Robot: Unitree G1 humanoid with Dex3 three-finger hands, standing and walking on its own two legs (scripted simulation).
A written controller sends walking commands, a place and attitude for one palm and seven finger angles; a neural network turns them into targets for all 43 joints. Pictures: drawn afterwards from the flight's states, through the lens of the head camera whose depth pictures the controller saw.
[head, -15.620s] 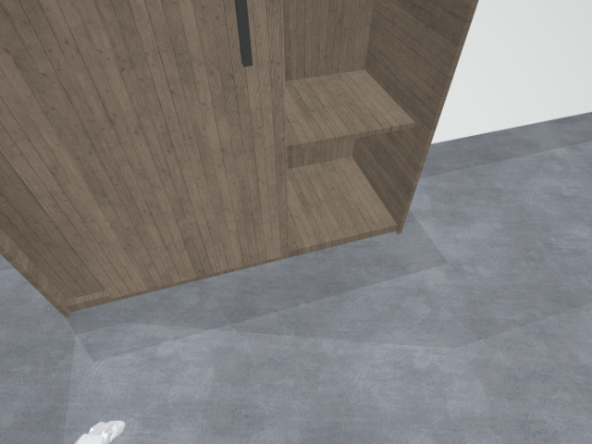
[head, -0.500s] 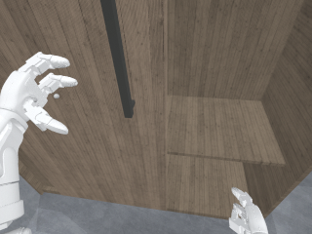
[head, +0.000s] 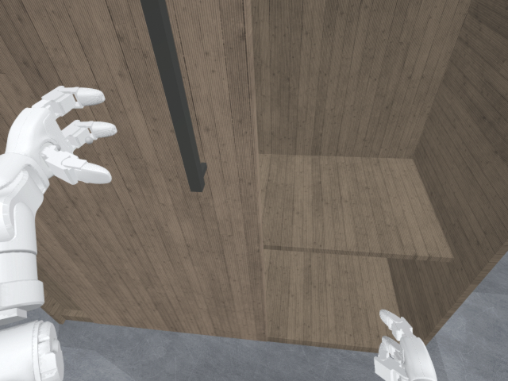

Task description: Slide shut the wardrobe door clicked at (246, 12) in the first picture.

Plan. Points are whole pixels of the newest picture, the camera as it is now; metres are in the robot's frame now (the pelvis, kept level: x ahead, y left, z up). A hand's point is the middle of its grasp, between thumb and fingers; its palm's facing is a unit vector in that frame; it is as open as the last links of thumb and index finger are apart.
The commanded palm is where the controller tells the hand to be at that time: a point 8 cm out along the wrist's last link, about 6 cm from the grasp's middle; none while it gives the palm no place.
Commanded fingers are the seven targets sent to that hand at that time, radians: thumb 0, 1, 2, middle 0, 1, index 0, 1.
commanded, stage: move the hooked fingers beside the handle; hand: left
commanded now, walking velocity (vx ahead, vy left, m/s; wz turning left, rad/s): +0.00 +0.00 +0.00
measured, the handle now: (183, 101) +0.44 +0.14 +0.26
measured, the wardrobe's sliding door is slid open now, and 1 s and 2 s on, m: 0.51 0.51 0.51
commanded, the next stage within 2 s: none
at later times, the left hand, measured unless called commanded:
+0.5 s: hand (126, 133) +0.37 +0.21 +0.25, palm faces -0.01 -1.00 -0.04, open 14.0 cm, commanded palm +0.36 +0.26 +0.25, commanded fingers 0.00 -0.50 0.30 -0.30 -1.20 -0.30 -1.20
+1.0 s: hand (130, 120) +0.40 +0.22 +0.25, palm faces +0.04 -1.00 -0.02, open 13.9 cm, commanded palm +0.38 +0.25 +0.23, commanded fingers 0.00 -0.50 0.30 -0.30 -1.20 -0.30 -1.20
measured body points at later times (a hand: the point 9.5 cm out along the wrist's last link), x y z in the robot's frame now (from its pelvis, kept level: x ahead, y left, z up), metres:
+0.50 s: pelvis +0.01 +0.00 +0.00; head -0.01 -0.02 +0.45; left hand +0.36 +0.27 +0.26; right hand +0.18 -0.24 -0.09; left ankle -0.01 +0.12 -0.74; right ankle +0.00 -0.10 -0.74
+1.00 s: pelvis +0.00 +0.01 +0.00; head -0.01 -0.01 +0.45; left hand +0.39 +0.27 +0.26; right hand +0.16 -0.24 -0.10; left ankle -0.01 +0.12 -0.74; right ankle +0.00 -0.10 -0.74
